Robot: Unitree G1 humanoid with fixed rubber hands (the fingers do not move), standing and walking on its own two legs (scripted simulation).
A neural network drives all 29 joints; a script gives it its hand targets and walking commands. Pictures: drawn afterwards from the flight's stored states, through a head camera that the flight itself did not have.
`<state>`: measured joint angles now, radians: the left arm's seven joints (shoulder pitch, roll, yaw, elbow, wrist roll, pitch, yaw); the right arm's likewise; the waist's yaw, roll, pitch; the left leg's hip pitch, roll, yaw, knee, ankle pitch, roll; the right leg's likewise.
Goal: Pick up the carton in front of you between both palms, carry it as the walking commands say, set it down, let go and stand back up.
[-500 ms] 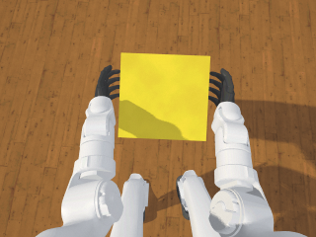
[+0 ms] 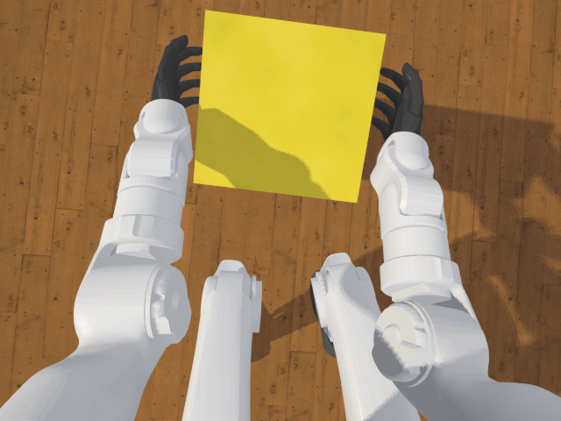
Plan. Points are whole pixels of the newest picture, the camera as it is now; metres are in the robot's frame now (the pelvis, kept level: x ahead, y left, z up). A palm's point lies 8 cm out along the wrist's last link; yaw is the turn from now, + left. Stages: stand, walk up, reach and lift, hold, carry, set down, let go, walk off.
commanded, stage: set down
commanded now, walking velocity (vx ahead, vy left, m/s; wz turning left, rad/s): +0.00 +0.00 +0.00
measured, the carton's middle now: (284, 118) +0.52 +0.00 -0.21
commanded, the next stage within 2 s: none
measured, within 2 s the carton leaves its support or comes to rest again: rests again in 1.16 s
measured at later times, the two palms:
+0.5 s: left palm (194, 106) +0.55 +0.15 -0.26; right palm (365, 144) +0.48 -0.14 -0.25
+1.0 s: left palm (195, 106) +0.55 +0.15 -0.27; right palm (367, 140) +0.49 -0.15 -0.26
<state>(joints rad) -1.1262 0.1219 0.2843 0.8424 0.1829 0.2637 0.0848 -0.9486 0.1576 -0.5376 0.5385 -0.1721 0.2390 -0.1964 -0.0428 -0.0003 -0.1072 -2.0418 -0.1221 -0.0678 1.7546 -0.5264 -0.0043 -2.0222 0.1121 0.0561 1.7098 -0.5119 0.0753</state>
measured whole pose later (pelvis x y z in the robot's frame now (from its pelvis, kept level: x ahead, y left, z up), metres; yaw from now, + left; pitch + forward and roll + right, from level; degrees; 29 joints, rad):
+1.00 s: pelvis -0.01 +0.00 -0.12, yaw -2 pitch +39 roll -5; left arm -1.54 0.33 0.20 1.18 0.15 0.19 -0.02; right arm -1.29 0.05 -0.61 0.76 -0.14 0.19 -0.14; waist -0.06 -0.03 0.25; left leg -2.26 -0.10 -0.04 2.18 -0.60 0.01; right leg -2.23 0.15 0.02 2.12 -0.58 0.11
